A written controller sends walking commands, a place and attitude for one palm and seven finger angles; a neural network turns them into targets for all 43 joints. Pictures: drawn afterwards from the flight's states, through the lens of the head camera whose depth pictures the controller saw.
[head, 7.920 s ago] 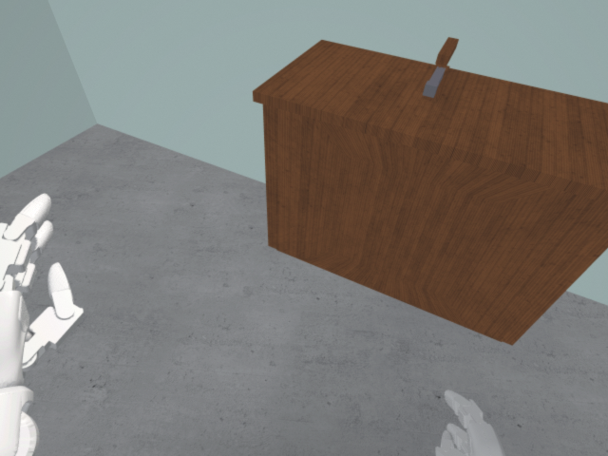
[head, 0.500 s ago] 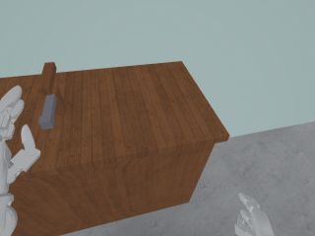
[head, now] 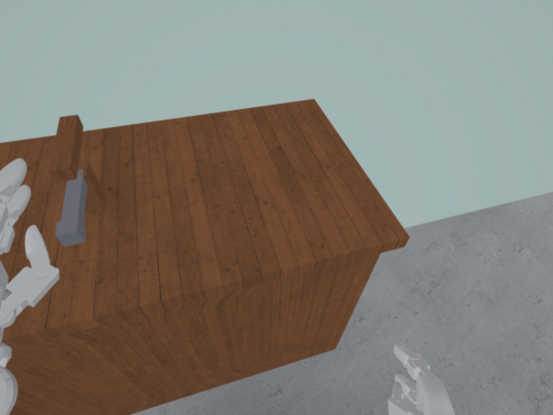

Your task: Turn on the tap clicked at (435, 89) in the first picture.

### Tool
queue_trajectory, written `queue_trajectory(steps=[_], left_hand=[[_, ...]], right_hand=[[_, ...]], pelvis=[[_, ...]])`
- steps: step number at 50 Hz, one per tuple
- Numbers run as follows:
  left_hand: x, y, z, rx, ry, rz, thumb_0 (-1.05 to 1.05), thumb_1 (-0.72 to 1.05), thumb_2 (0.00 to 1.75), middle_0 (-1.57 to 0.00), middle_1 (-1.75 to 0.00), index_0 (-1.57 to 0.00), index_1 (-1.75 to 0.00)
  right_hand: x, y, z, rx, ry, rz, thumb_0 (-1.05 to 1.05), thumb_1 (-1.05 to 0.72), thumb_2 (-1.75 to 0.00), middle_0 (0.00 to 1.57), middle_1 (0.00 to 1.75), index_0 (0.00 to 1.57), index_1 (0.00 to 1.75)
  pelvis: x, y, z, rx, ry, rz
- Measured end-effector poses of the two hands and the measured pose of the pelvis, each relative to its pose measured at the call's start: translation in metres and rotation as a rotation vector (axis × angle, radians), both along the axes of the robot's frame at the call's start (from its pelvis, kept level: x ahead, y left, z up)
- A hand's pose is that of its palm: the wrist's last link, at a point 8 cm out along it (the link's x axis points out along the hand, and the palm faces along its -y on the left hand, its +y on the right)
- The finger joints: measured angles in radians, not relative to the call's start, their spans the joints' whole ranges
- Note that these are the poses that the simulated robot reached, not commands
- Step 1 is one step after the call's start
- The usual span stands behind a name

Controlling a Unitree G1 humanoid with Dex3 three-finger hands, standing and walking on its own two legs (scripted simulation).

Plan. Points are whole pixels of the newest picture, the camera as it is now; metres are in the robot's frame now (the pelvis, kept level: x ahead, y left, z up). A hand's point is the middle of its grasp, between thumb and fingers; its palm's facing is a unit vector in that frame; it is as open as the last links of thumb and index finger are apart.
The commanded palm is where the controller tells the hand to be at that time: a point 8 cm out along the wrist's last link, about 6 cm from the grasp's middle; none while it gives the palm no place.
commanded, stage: come to a stop and stand still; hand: left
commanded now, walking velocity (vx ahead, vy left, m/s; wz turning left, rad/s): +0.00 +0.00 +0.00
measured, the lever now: (71, 232) +0.33 +0.33 +0.08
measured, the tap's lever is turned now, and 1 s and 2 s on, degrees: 0 0 0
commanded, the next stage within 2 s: look again from close up in 0.14 s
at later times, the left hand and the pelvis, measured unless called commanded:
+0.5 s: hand (32, 262) +0.22 +0.27 +0.18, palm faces +0.46 -0.83 -0.32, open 7.4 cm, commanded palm +0.16 +0.29 +0.17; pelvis +0.01 +0.01 +0.00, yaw +1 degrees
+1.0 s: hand out of the picture +0.24 +0.31 +0.19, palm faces +0.45 -0.77 -0.44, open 7.4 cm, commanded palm +0.16 +0.32 +0.17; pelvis +0.00 +0.03 +0.00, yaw +2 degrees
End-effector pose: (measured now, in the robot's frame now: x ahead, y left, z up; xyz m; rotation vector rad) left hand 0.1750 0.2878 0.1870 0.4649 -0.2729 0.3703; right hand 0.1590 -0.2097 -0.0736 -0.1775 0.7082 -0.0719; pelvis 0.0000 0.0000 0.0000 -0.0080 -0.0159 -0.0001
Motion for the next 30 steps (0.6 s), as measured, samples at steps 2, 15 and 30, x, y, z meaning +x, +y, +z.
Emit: queue_trajectory(steps=[2,15,30], left_hand=[[0.006,0.012,0.013,0.129,-0.024,0.01,0.01,0.89,0.9,-0.21,-0.3,-0.21,-0.3],[-0.002,-0.015,-0.038,-0.067,0.095,-0.073,0.01,0.89,0.9,-0.21,-0.3,-0.21,-0.3],[0.015,0.022,-0.009,-0.04,-0.079,-0.022,0.01,0.89,0.9,-0.21,-0.3,-0.21,-0.3]], right_hand=[[-0.002,-0.008,-0.001,-0.047,0.008,0.034,0.01,-0.9,-0.9,0.2,0.3,0.2,0.3],[-0.015,-0.027,-0.002,-0.063,0.006,-0.028,0.02,-0.9,-0.9,0.2,0.3,0.19,0.3],[0.03,0.02,0.014,-0.043,-0.077,0.072,0.02,-0.9,-0.9,0.2,0.3,0.2,0.3]], pelvis=[[-0.003,-0.004,-0.001,0.0,0.004,0.017],[0.001,0.0,-0.004,0.005,-0.001,0.013],[0.013,0.021,-0.001,-0.008,-0.005,0.014]])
